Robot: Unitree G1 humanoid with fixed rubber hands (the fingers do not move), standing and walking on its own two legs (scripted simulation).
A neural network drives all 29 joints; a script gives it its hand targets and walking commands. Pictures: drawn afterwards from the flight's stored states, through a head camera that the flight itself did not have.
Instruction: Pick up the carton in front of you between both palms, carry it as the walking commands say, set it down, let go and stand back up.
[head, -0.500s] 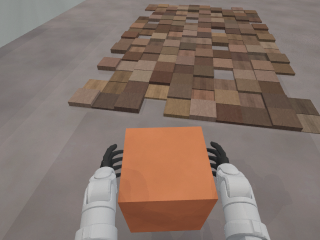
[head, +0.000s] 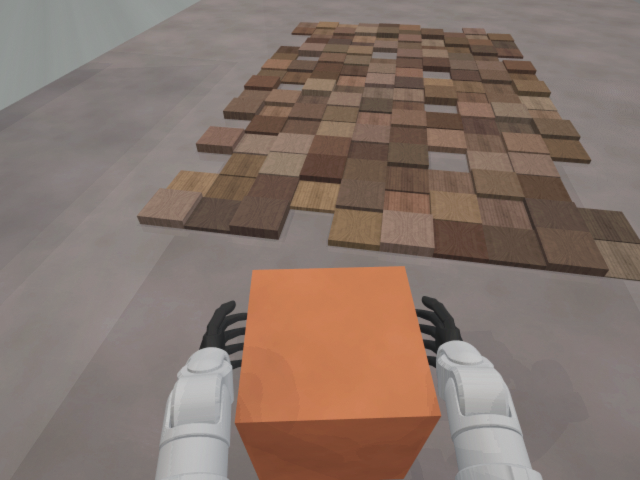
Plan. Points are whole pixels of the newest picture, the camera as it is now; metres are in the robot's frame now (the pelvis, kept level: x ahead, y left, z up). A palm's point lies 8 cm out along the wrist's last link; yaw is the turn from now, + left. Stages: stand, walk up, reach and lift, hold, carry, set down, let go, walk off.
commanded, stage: reach and lift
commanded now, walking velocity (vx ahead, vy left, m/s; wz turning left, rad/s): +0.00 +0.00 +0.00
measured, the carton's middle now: (330, 378) +0.29 +0.00 -0.04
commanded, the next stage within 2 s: hold in 0.14 s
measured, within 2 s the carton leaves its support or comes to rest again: neither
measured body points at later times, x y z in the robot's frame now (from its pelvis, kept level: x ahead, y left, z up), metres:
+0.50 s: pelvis -0.01 +0.00 +0.00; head -0.05 +0.00 +0.45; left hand +0.28 +0.15 +0.03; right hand +0.28 -0.15 +0.03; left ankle +0.02 +0.13 -0.74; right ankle +0.01 -0.13 -0.74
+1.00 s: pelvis -0.01 +0.00 +0.00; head -0.05 +0.00 +0.45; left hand +0.29 +0.15 +0.04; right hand +0.29 -0.15 +0.04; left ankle +0.02 +0.13 -0.74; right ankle +0.01 -0.13 -0.74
